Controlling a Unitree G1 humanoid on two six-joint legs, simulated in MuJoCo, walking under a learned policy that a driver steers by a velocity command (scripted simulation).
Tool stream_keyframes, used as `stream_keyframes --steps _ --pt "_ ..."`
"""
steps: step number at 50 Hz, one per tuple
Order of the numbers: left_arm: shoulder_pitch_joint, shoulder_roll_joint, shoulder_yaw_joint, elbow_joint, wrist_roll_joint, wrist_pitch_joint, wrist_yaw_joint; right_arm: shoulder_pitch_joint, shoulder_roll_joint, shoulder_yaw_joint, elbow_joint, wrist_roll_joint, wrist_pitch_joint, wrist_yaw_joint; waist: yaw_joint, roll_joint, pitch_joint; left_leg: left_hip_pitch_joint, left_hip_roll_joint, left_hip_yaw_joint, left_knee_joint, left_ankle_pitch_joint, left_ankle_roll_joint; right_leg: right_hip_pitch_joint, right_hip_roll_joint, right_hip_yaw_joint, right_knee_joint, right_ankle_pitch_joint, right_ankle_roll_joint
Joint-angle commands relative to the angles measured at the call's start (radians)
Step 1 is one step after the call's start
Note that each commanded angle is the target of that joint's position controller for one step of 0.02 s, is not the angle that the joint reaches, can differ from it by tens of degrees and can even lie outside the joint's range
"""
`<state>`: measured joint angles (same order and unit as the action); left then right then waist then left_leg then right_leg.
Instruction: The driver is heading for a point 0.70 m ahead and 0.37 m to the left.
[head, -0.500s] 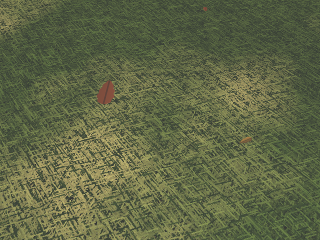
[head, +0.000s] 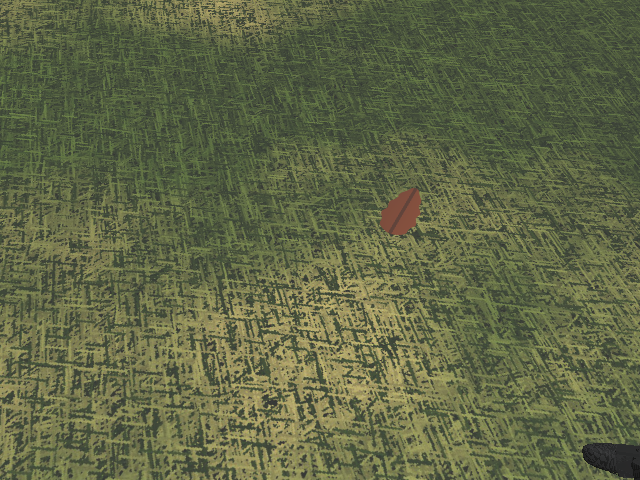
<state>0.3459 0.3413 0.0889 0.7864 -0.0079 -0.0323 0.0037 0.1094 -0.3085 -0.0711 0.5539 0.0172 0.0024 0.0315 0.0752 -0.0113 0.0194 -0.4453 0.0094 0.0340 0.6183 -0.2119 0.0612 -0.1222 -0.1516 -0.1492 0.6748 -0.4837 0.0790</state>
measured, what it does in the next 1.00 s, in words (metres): walks ahead, turning left: right foot, then left foot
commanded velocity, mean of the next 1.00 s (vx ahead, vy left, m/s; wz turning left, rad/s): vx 0.14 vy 0.00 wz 0.32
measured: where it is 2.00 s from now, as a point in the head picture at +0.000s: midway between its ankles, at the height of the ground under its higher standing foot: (193, 391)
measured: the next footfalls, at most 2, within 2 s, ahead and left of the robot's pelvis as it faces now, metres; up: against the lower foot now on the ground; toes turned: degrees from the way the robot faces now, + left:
right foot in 0.42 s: +0.25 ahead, -0.10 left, +0.00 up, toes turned +4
left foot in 0.82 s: +0.13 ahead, +0.15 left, +0.00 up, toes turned +14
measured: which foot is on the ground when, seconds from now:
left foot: down 0.00-0.56, up 0.58-0.80, down 0.82-1.00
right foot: up 0.00-0.40, down 0.42-0.80, up 0.82-1.00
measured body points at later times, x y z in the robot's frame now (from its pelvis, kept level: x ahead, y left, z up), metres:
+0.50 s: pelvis +0.14 +0.02 +0.01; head +0.16 +0.02 +0.46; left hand +0.29 +0.29 -0.08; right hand +0.28 -0.24 -0.11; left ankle +0.06 +0.10 -0.72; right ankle +0.21 -0.10 -0.72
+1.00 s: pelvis +0.16 +0.08 +0.03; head +0.16 +0.12 +0.48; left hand +0.26 +0.40 -0.08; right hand +0.24 -0.19 -0.07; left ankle +0.09 +0.14 -0.72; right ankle +0.30 -0.08 -0.64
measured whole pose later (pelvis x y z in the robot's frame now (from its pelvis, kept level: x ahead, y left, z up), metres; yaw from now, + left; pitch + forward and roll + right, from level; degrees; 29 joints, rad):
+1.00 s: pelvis +0.16 +0.08 +0.03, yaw +20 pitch +1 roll -4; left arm 0.09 0.31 0.10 0.77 -0.01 -0.05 0.01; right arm 0.45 -0.24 -0.05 0.83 0.00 -0.03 -0.02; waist -0.06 -0.03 -0.01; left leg -0.11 -0.01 -0.10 0.36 -0.26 0.07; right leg -0.59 -0.03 0.03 0.90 -0.13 0.03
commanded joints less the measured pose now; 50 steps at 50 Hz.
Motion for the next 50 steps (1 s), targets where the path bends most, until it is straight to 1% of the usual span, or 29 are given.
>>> stream_keyframes --steps 1,2,3,4,6,8,12,18,20,21,22,23,24,26,28,29,31,32,33,35,38,39,40,41,42,43,44,46,50 --pt "-0.069 0.093 -0.006 -0.135 0.008 -0.051 -0.005 0.279 -0.251 -0.074 -0.034 -0.011 -0.021 -0.017 -0.182 0.213 -0.344 0.725 0.384 -0.69 -0.278 0.337 0.325 -0.654 0.121 0.192 0.668 -0.136 0.0" --pt "-0.116 0.124 0.002 -0.138 -0.019 -0.053 -0.007 0.248 -0.187 -0.049 -0.011 -0.016 -0.033 -0.015 -0.165 0.175 -0.238 0.644 0.347 -0.519 -0.257 0.44 0.288 -0.678 0.081 0.181 0.666 -0.06 -0.019" --pt "-0.117 0.114 -0.001 -0.124 -0.007 -0.05 -0.002 0.208 -0.141 -0.036 0.003 -0.005 -0.038 -0.014 -0.133 0.11 -0.18 0.549 0.287 -0.404 -0.241 0.471 0.234 -0.654 0.039 0.177 0.597 0.015 -0.032" --pt "-0.123 0.11 0.0 -0.113 0.011 -0.044 0.005 0.151 -0.119 -0.027 0.002 -0.001 -0.036 -0.016 -0.107 0.093 -0.137 0.451 0.247 -0.338 -0.253 0.498 0.199 -0.605 0.02 0.182 0.527 0.067 -0.032" --pt "-0.085 0.097 0.0 -0.09 0.013 -0.022 0.005 0.076 -0.121 -0.021 0.001 -0.022 -0.04 -0.024 -0.053 0.109 -0.117 0.308 0.208 -0.256 -0.297 0.613 0.188 -0.475 0.033 0.171 0.48 0.154 -0.024" --pt "-0.06 0.068 -0.007 -0.073 0.016 -0.01 0.007 0.052 -0.118 -0.018 0.02 -0.03 -0.05 -0.033 -0.03 0.09 -0.123 0.273 0.193 -0.198 -0.314 0.7 0.194 -0.429 0.051 0.166 0.401 0.22 -0.01" --pt "-0.15 0.017 -0.027 -0.09 0.019 -0.005 0.005 0.057 -0.109 -0.012 0.072 -0.024 -0.041 -0.048 -0.055 0.101 -0.108 0.288 0.159 -0.135 -0.305 0.71 0.157 -0.389 0.065 0.173 0.149 0.353 -0.009" --pt "-0.24 0.03 -0.023 -0.115 0.015 -0.002 -0.008 0.09 -0.101 -0.003 0.147 -0.021 -0.023 -0.04 -0.09 0.096 -0.078 0.336 0.186 -0.19 -0.249 0.649 0.15 -0.309 0.094 0.178 -0.052 0.338 -0.045" --pt "-0.218 0.027 -0.022 -0.11 0.024 -0.007 -0.011 0.074 -0.083 0.006 0.163 -0.009 -0.018 -0.039 -0.06 0.081 -0.073 0.327 0.162 -0.202 -0.189 0.57 0.119 -0.217 0.108 0.165 -0.192 0.416 -0.081" --pt "-0.206 0.049 -0.018 -0.109 0.032 -0.012 -0.008 0.105 -0.072 0.01 0.175 -0.014 -0.021 -0.039 -0.058 0.039 -0.09 0.301 0.12 -0.194 -0.16 0.486 0.076 -0.107 0.079 0.2 -0.265 0.675 -0.104" --pt "-0.209 0.111 -0.006 -0.119 0.038 -0.014 0.001 0.178 -0.067 0.01 0.182 -0.04 -0.032 -0.038 -0.11 -0.04 -0.139 0.247 0.05 -0.167 -0.121 0.328 0.027 0.029 -0.004 0.269 -0.207 0.987 -0.142" --pt "-0.215 0.076 -0.013 -0.111 0.033 -0.007 0.005 0.261 -0.052 0.013 0.212 -0.041 -0.033 -0.043 -0.138 -0.111 -0.207 0.188 0.022 -0.152 -0.136 0.146 -0.022 0.127 -0.046 0.306 -0.147 1.012 -0.223" --pt "-0.227 0.033 -0.018 -0.117 0.019 0.003 0.003 0.21 -0.067 0.015 0.216 -0.035 -0.025 -0.046 -0.095 -0.104 -0.189 0.169 0.009 -0.145 -0.144 0.066 -0.042 0.126 -0.036 0.304 -0.143 0.943 -0.24" --pt "-0.226 0.063 -0.005 -0.118 0.013 0.015 0.008 0.114 -0.107 0.001 0.186 -0.013 0.001 -0.055 -0.057 -0.081 -0.148 0.111 -0.014 -0.141 -0.094 0.097 -0.036 0.107 -0.025 0.291 -0.145 0.837 -0.23" --pt "-0.185 0.093 0.008 -0.105 0.017 0.018 0.019 0.105 -0.113 -0.009 0.163 -0.008 0.026 -0.058 -0.049 -0.108 -0.169 0.082 -0.024 -0.141 -0.004 0.079 -0.039 0.119 -0.085 0.334 -0.165 0.848 -0.263" --pt "-0.169 0.093 0.009 -0.099 0.018 0.022 0.027 0.108 -0.104 -0.012 0.158 -0.006 0.033 -0.059 -0.046 -0.139 -0.18 0.062 -0.035 -0.128 0.064 0.002 -0.047 0.127 -0.134 0.369 -0.186 0.881 -0.291" --pt "-0.159 0.092 0.01 -0.093 0.017 0.031 0.046 0.097 -0.094 -0.02 0.148 -0.005 0.045 -0.055 -0.026 -0.215 -0.178 -0.015 -0.048 -0.083 0.342 -0.433 -0.077 0.11 -0.274 0.477 -0.268 0.903 -0.376" --pt "-0.161 0.105 0.013 -0.094 0.022 0.033 0.054 0.09 -0.102 -0.028 0.145 0.0 0.051 -0.05 -0.024 -0.16 -0.16 -0.043 -0.023 -0.095 0.456 -0.492 -0.09 0.071 -0.29 0.472 -0.307 0.835 -0.387" --pt "-0.218 0.11 0.016 -0.098 0.021 0.033 0.058 0.104 -0.082 -0.027 0.146 0.008 0.059 -0.048 -0.059 -0.121 -0.132 -0.032 0.015 -0.105 0.426 -0.455 -0.094 0.015 -0.252 0.404 -0.323 0.72 -0.345" --pt "-0.316 0.116 0.023 -0.108 0.012 0.037 0.054 0.152 -0.056 -0.021 0.166 0.011 0.07 -0.047 -0.099 -0.132 -0.116 0.089 0.035 -0.057 0.262 -0.32 -0.088 -0.104 -0.176 0.277 -0.377 0.478 -0.273" --pt "-0.35 0.122 0.029 -0.095 -0.015 0.047 0.041 0.252 -0.062 -0.033 0.203 -0.001 0.066 -0.023 -0.158 -0.155 -0.116 0.326 -0.013 0.058 0.041 -0.108 -0.027 -0.269 -0.113 0.162 -0.393 -0.007 -0.205" --pt "-0.355 0.09 0.022 -0.092 -0.013 0.047 0.041 0.315 -0.066 -0.04 0.238 -0.004 0.063 -0.019 -0.18 -0.114 -0.099 0.399 -0.046 0.084 0.0 -0.121 -0.006 -0.339 -0.085 0.113 -0.317 -0.112 -0.167" --pt "-0.362 0.041 0.011 -0.093 -0.003 0.046 0.036 0.402 -0.078 -0.049 0.277 -0.004 0.055 -0.022 -0.208 0.014 -0.065 0.459 -0.039 0.02 -0.08 -0.226 0.033 -0.443 -0.031 0.036 -0.117 -0.198 -0.115" --pt "-0.378 -0.043 -0.012 -0.111 0.004 0.046 0.018 0.448 -0.157 -0.06 0.266 -0.012 0.038 -0.037 -0.209 0.289 0.008 0.454 0.196 -0.412 -0.291 -0.489 0.139 -0.662 0.076 -0.023 0.325 -0.228 -0.04" --pt "-0.442 -0.008 -0.005 -0.179 -0.029 0.021 0.013 0.34 -0.241 -0.059 0.188 -0.036 0.0 -0.028 -0.181 0.292 0.057 0.329 0.339 -0.834 -0.522 -0.742 0.298 -0.8 0.144 0.186 0.387 -0.132 -0.058" --pt "-0.481 0.074 0.014 -0.186 -0.054 -0.007 0.015 0.236 -0.218 -0.054 0.164 -0.045 -0.029 -0.037 -0.154 0.204 0.134 0.28 0.357 -0.845 -0.592 -0.776 0.277 -0.815 0.104 0.235 0.404 -0.004 -0.081" --pt "-0.433 0.112 0.029 -0.159 -0.041 -0.023 0.018 0.187 -0.18 -0.038 0.164 -0.031 -0.044 -0.047 -0.111 0.18 0.144 0.293 0.322 -0.742 -0.556 -0.633 0.222 -0.795 0.084 0.243 0.371 0.117 -0.085" --pt "-0.369 0.088 0.031 -0.107 0.012 -0.038 0.021 0.196 -0.144 -0.026 0.176 -0.013 -0.047 -0.058 -0.099 0.141 0.091 0.335 0.233 -0.547 -0.502 -0.406 0.146 -0.703 0.074 0.23 0.293 0.269 -0.06" --pt "-0.393 0.031 0.021 -0.103 0.001 -0.054 -0.003 0.331 -0.094 -0.012 0.213 -0.008 -0.063 -0.067 -0.127 0.117 0.036 0.442 0.179 -0.405 -0.48 -0.114 0.123 -0.651 0.118 0.209 0.147 0.456 -0.039"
